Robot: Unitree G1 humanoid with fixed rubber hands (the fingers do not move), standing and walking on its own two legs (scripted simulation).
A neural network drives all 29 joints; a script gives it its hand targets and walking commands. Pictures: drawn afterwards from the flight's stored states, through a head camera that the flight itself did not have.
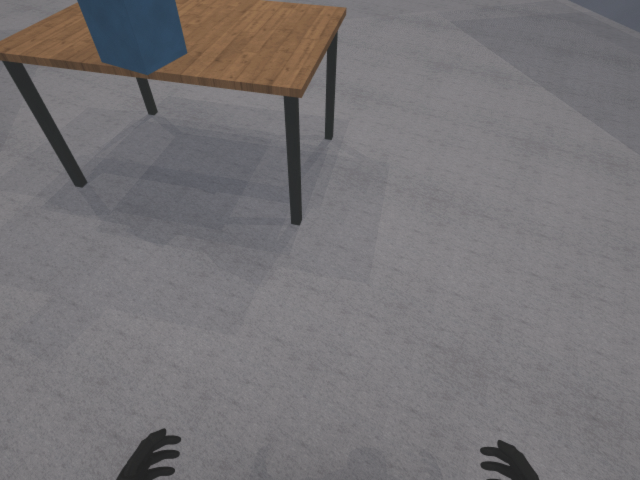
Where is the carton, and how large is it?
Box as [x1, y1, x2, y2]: [77, 0, 186, 74]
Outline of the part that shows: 77,0 100,58 103,62 148,74 186,53 174,0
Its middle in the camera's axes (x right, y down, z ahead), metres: -0.61 -0.74 +1.28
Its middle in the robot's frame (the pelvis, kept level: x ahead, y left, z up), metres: +1.45 +0.66 +0.01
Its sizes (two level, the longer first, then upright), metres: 0.210 0.200 0.250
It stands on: a table, 0.65 m high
